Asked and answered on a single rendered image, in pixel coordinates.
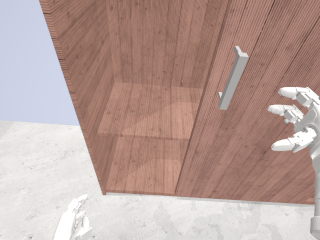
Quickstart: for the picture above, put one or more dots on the robot right hand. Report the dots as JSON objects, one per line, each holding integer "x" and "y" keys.
{"x": 302, "y": 138}

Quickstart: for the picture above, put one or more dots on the robot left hand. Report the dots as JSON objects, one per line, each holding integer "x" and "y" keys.
{"x": 67, "y": 225}

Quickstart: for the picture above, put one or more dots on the handle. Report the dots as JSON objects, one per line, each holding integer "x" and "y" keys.
{"x": 233, "y": 78}

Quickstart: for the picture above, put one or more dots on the right robot forearm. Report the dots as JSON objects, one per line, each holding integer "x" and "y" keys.
{"x": 315, "y": 221}

